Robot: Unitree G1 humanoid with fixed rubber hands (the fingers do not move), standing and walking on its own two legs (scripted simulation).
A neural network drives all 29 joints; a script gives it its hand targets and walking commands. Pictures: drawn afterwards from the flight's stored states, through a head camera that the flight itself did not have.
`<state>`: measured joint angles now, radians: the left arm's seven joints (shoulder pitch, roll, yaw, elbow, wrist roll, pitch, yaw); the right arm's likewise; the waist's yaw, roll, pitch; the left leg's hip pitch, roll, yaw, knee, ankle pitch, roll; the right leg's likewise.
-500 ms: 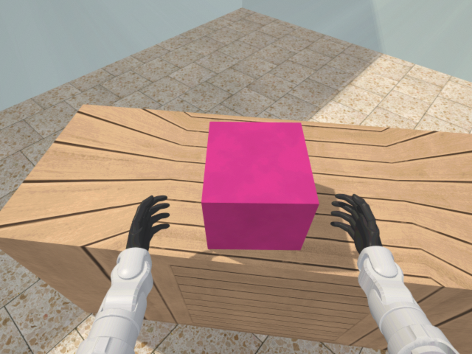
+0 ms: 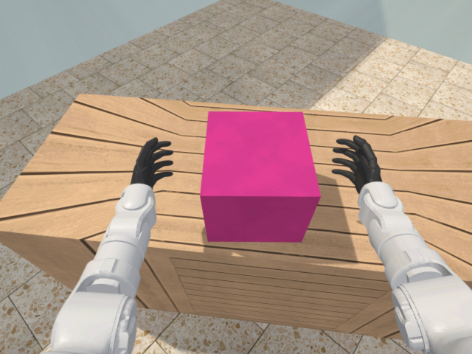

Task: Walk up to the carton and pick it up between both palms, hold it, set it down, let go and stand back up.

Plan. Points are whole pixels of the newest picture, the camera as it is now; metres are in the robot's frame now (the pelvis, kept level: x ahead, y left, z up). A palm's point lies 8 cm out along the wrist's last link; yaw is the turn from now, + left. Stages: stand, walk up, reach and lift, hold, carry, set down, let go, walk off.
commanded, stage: reach and lift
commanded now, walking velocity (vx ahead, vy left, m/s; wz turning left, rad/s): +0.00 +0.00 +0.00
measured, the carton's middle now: (255, 176) +0.48 -0.03 -0.04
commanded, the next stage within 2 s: none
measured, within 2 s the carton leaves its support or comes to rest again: neither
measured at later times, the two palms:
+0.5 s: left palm (158, 148) +0.45 +0.16 +0.09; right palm (372, 151) +0.43 -0.24 +0.09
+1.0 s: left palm (161, 181) +0.44 +0.17 +0.01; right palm (352, 177) +0.43 -0.22 +0.02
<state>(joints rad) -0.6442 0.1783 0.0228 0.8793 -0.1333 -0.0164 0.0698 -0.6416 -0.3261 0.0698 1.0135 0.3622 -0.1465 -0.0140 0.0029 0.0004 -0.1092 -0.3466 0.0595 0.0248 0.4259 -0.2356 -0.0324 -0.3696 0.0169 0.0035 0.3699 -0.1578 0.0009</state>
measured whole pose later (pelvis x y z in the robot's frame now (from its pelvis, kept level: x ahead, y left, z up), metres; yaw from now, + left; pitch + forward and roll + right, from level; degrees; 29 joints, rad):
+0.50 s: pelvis -0.02 -0.01 -0.02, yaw -1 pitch +22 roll +0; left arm -1.09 0.24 -0.08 1.36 -0.30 -0.15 0.09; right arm -1.01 -0.38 0.16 1.28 0.45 -0.14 -0.01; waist 0.00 0.01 -0.26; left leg -0.71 0.07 0.03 0.58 -0.25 -0.04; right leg -0.75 0.03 0.01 0.53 -0.17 -0.01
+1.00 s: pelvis -0.03 -0.01 -0.04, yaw +1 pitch +31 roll +0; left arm -1.14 0.25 -0.14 1.59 -0.33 -0.37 0.06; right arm -1.03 -0.31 0.08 1.40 0.38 -0.27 0.00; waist -0.05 -0.01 -0.29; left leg -0.94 0.05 -0.01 0.63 -0.22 -0.05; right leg -0.97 0.01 -0.02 0.60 -0.16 -0.02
